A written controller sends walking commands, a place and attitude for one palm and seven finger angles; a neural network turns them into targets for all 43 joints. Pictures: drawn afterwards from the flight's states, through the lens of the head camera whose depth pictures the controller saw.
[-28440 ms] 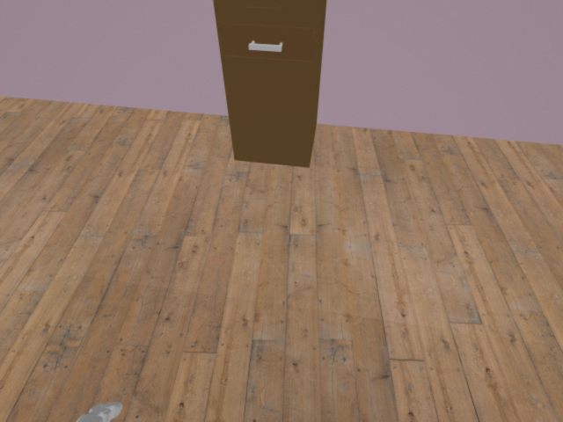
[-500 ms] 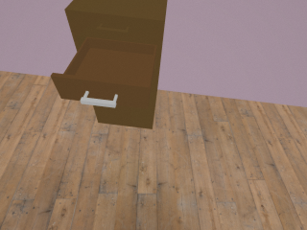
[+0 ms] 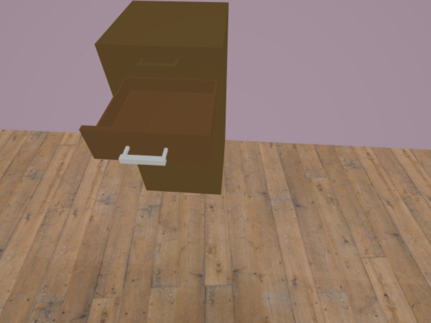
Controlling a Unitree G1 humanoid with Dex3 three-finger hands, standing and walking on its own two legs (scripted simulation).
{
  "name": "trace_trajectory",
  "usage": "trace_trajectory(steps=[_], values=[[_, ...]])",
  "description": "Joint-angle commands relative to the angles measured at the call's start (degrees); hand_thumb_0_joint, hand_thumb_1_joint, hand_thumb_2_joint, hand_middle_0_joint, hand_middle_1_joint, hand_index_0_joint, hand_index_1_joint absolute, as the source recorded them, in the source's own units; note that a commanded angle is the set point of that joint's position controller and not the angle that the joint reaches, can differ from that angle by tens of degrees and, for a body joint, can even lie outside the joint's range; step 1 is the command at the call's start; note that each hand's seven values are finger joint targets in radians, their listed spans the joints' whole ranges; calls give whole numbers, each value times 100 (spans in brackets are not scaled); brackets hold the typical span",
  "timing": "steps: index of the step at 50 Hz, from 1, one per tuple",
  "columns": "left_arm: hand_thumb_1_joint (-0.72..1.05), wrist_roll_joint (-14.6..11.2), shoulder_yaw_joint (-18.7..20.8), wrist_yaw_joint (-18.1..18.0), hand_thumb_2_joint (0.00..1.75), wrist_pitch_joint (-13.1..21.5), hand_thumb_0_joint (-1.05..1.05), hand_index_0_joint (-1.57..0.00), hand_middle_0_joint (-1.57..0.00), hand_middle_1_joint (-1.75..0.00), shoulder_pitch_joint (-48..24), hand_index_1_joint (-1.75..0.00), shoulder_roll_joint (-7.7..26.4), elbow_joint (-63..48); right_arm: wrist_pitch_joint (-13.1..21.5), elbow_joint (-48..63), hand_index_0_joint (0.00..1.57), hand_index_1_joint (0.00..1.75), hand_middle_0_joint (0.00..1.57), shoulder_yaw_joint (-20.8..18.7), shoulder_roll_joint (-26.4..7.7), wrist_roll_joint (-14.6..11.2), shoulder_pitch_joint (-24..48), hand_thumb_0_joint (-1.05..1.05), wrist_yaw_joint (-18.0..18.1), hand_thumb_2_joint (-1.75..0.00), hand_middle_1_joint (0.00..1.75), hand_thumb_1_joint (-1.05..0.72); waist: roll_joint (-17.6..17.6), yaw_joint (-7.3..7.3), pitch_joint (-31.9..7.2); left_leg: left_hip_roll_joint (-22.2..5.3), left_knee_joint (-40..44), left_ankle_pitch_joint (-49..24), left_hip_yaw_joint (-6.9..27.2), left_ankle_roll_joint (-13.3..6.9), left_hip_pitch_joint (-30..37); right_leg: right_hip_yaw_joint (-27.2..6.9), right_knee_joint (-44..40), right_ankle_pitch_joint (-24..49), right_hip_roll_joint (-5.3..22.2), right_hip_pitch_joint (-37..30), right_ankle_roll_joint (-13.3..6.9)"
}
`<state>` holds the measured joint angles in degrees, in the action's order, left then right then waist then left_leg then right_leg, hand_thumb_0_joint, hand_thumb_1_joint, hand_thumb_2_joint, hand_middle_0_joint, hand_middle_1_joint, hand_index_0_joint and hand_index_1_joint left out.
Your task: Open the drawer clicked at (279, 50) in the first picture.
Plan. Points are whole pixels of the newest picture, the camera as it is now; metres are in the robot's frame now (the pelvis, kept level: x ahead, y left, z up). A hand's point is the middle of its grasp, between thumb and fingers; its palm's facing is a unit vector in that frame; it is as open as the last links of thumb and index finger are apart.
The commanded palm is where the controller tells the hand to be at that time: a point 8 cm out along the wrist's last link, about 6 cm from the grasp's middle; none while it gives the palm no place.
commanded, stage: let the arm hang, fingers relaxed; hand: left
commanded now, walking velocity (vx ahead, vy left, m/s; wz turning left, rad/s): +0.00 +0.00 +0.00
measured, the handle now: (144, 155) +0.59 +0.25 -0.11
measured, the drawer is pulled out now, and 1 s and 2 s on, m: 0.30 0.30 0.30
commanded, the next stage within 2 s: look to check the result in 0.24 s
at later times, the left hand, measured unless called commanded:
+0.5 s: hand out of the picture -0.01 +0.15 -0.17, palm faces +0.03 -0.98 -0.20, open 7.4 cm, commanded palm none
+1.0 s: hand out of the picture +0.02 +0.14 -0.17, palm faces +0.03 -0.98 -0.21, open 7.4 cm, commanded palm none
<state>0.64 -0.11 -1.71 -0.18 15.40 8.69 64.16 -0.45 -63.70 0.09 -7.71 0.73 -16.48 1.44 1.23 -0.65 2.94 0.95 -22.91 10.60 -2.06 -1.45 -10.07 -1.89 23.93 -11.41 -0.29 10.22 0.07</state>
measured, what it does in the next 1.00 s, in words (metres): stands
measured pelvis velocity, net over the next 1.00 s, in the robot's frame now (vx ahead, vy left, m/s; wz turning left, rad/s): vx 0.01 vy -0.03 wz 0.00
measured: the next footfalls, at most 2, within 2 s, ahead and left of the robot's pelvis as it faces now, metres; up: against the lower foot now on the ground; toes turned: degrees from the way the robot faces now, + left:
none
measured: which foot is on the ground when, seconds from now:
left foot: down 0.00-1.00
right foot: down 0.00-1.00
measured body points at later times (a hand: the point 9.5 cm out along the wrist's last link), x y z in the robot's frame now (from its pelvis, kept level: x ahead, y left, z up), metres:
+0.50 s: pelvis +0.01 -0.02 +0.00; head +0.02 -0.03 +0.45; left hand -0.01 +0.20 -0.16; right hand -0.02 -0.23 -0.17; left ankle +0.02 +0.10 -0.74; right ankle +0.02 -0.12 -0.74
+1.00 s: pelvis +0.01 -0.03 +0.00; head +0.03 -0.04 +0.45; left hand +0.02 +0.20 -0.16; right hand +0.01 -0.25 -0.17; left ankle +0.02 +0.10 -0.74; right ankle +0.02 -0.12 -0.74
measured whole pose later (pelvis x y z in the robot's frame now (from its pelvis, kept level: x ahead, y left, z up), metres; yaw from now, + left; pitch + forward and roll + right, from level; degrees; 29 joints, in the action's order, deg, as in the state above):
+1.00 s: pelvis +0.01 -0.03 +0.00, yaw +0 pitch -2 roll +0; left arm 0.5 1.0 -1.9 0.6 14.4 8.2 64.8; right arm -0.3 -64.1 -1.0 -8.2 0.8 -15.2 2.0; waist 1.1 -0.8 3.8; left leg -1.6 -22.4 11.4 -1.2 1.1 -9.4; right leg -1.1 23.0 -11.9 -2.8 9.4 -2.4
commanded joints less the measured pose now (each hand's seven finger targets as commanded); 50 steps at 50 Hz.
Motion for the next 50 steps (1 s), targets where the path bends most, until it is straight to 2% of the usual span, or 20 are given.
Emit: trace_trajectory(steps=[1,7,9,12,14,17,22,29,36,39,40,50], values=[[90,19,151,-55,90,26,0,-20,-20,-30,438,-30,659,-98,63,61,20,30,20,-144,-546,-3,-478,0,47,-90,30,-90,-60,37,347,-593,639,553,675,-75,-180,-370,-531,-282,387,358,-262],[90,14,174,-55,90,42,0,-20,-20,-30,437,-30,588,-79,72,45,20,30,20,-152,-460,0,-531,0,62,-90,30,-90,24,34,313,-571,572,415,614,-65,-138,-387,-528,-208,403,364,-287],[90,15,177,-60,90,49,0,-20,-20,-30,438,-30,577,-74,68,44,20,30,20,-158,-452,-7,-570,0,64,-90,30,-90,-120,28,284,-589,530,364,623,-69,-117,-382,-538,-212,410,360,-293],[90,7,182,-58,90,50,0,-20,-20,-30,417,-30,565,-67,72,27,20,30,20,-160,-450,-6,-571,0,74,-90,30,-90,-13,20,306,-581,526,324,604,-54,-100,-405,-535,-181,394,376,-298],[90,9,193,-66,90,64,0,-20,-20,-30,442,-30,564,-62,72,32,20,30,20,-171,-427,-12,-594,0,75,-90,30,-90,-137,18,247,-602,474,212,581,-57,-39,-397,-552,-125,414,359,-304],[90,0,193,-66,90,74,0,-20,-20,-30,465,-30,558,-49,80,19,20,30,20,-174,-461,-11,-581,0,82,-90,30,-90,-83,17,126,-582,419,56,548,-50,55,-445,-565,-33,424,305,-312],[90,-1,191,-69,90,77,0,-20,-20,-30,471,-30,560,-27,47,17,20,30,20,-182,-455,-7,-543,0,80,-90,30,-90,-106,5,325,-569,379,151,496,-22,28,-501,-660,-203,422,454,-324],[90,0,205,-76,90,100,0,-20,-20,-30,452,-30,577,-34,65,30,20,30,20,-190,-467,-13,-507,0,87,-90,30,-90,-109,-3,161,-609,322,-89,477,-15,141,-499,-626,86,425,346,-326],[90,-1,220,-74,90,109,0,-20,-20,-30,389,-30,605,-43,77,32,20,30,20,-196,-514,-10,-401,0,94,-90,30,-90,-86,13,189,-611,340,-201,467,0,127,-519,-628,271,424,278,-329],[90,-2,213,-76,90,112,0,-20,-20,-30,392,-30,601,-45,62,46,20,30,20,-201,-492,-11,-381,0,92,-90,30,-90,-192,5,214,-614,320,-166,449,9,166,-496,-658,264,429,300,-322],[90,-3,215,-73,90,106,0,-20,-20,-30,362,-30,598,-52,64,40,20,30,20,-193,-500,-8,-375,0,90,-90,30,-90,-110,5,248,-604,351,-138,457,7,132,-505,-673,205,430,303,-324],[90,-8,235,-68,90,117,0,-20,-20,-30,278,-30,675,-78,65,34,20,30,20,-209,-537,-5,-328,0,87,-90,30,-90,-128,6,152,-607,342,-216,438,22,203,-531,-712,311,437,203,-326]])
